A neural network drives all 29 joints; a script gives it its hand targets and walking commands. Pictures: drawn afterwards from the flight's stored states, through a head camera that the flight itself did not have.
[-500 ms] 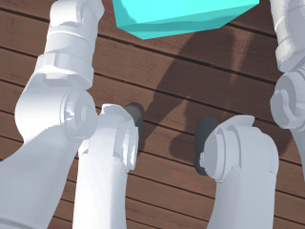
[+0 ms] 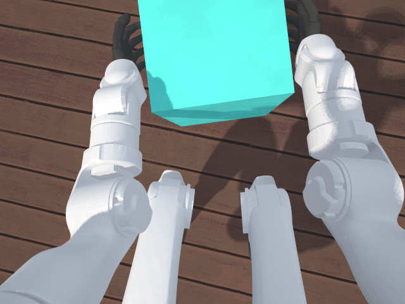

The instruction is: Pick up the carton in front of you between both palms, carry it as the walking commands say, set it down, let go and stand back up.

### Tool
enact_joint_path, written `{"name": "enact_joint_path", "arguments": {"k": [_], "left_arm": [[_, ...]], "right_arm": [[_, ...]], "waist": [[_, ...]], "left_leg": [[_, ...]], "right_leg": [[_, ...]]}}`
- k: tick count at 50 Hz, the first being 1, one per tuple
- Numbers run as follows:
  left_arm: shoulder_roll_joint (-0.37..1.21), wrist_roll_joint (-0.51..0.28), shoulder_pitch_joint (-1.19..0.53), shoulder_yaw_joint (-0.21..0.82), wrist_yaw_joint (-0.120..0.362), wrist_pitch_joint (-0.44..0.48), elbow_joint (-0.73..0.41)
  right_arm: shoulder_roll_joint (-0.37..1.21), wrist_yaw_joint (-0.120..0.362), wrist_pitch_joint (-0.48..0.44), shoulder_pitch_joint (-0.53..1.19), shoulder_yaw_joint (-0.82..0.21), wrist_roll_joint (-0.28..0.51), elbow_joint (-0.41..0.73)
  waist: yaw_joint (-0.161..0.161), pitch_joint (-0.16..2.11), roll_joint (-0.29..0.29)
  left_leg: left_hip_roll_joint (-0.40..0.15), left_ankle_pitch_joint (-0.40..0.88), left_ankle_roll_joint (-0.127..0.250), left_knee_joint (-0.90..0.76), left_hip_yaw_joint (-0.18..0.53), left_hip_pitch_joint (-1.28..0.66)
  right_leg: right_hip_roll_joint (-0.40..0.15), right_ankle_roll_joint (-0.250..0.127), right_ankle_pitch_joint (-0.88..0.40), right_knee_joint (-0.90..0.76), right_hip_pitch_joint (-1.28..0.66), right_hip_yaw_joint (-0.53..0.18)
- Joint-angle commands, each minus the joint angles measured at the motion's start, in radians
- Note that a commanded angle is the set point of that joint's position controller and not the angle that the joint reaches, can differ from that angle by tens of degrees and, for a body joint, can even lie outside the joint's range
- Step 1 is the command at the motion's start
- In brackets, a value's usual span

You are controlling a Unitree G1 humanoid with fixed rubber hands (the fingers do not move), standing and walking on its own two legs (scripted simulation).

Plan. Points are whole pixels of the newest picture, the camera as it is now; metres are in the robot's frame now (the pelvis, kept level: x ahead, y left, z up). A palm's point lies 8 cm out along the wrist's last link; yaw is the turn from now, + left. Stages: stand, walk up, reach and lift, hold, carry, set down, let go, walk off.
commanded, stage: reach and lift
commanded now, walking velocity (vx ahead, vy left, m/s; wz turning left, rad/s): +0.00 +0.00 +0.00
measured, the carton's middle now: (216, 63) +0.54 +0.01 -0.15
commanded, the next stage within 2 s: none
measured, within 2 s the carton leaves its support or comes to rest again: neither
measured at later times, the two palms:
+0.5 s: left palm (83, 43) +0.48 +0.16 +0.06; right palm (354, 25) +0.50 -0.14 +0.06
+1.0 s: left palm out of the picture +0.43 +0.15 +0.22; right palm out of the picture +0.44 -0.15 +0.22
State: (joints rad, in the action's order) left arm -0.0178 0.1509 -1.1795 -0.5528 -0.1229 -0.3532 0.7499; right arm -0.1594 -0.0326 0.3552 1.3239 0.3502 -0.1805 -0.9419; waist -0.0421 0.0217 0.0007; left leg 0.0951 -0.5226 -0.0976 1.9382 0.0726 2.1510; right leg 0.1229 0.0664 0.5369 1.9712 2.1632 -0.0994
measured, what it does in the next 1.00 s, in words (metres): rises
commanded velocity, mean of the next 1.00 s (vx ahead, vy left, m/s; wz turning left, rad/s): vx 0.00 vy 0.00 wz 0.00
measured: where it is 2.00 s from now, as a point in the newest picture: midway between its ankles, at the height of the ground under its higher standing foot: (213, 237)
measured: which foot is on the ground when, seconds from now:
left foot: down 0.00-1.00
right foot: down 0.00-1.00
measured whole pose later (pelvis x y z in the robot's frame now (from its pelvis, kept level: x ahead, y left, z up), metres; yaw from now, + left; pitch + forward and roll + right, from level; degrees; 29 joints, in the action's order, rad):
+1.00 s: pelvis +0.07 +0.00 +0.25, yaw -1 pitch +25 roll +0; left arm 0.11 0.19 -0.54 -0.39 -0.07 -0.35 0.60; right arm 0.09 -0.04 0.34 0.56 0.35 -0.20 -0.63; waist -0.02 0.20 0.00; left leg 0.08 -0.42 -0.05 1.09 0.13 1.11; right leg 0.09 0.03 0.43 1.10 1.10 -0.13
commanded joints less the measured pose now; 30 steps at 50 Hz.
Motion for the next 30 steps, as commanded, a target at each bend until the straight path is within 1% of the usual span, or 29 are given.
{"name": "enact_joint_path", "arguments": {"k": [1,4,6,8,12,16,21,30], "left_arm": [[0.939,-0.061,-0.750,0.416,0.284,0.008,-0.012],[0.952,-0.049,-0.763,0.411,0.292,0.005,-0.024],[0.979,-0.061,-0.772,0.439,0.296,0.000,-0.047],[1.003,-0.079,-0.775,0.476,0.301,-0.006,-0.079],[1.059,-0.127,-0.754,0.572,0.310,-0.027,-0.141],[1.104,-0.168,-0.686,0.653,0.316,-0.051,-0.177],[1.141,-0.190,-0.560,0.704,0.322,-0.056,-0.178],[1.162,-0.160,-0.353,0.700,0.320,-0.018,-0.124]], "right_arm": [[1.065,0.247,-0.013,0.507,-0.240,0.057,-0.031],[1.064,0.256,-0.013,0.517,-0.208,0.040,-0.018],[1.080,0.257,-0.011,0.526,-0.220,0.046,0.009],[1.097,0.258,-0.006,0.535,-0.247,0.060,0.054],[1.156,0.258,0.013,0.535,-0.342,0.108,0.153],[1.216,0.260,0.037,0.483,-0.434,0.154,0.222],[1.271,0.261,0.043,0.371,-0.495,0.184,0.256],[1.304,0.243,0.006,0.177,-0.494,0.157,0.238]], "waist": [[-0.034,0.951,0.071],[-0.023,0.999,0.053],[-0.014,1.061,0.043],[-0.006,1.141,0.036],[-0.001,1.296,0.034],[-0.002,1.360,0.039],[-0.006,1.302,0.049],[0.000,1.092,0.041]], "left_leg": [[0.069,0.108,0.058,-0.230,-0.201,-0.516],[0.069,0.103,0.057,-0.274,-0.198,-0.554],[0.069,0.116,0.055,-0.298,-0.197,-0.596],[0.070,0.140,0.053,-0.319,-0.196,-0.648],[0.075,0.200,0.048,-0.355,-0.197,-0.761],[0.077,0.251,0.047,-0.398,-0.192,-0.854],[0.079,0.293,0.047,-0.464,-0.174,-0.926],[0.082,0.296,0.052,-0.615,-0.134,-1.031]], "right_leg": [[0.043,-0.057,-0.081,-0.277,-0.485,0.179],[0.046,-0.060,-0.082,-0.317,-0.526,0.180],[0.048,-0.060,-0.096,-0.344,-0.574,0.181],[0.050,-0.059,-0.120,-0.367,-0.633,0.182],[0.055,-0.050,-0.181,-0.405,-0.756,0.186],[0.059,-0.038,-0.236,-0.445,-0.851,0.187],[0.060,-0.027,-0.282,-0.508,-0.924,0.177],[0.056,-0.030,-0.297,-0.662,-1.048,0.139]]}}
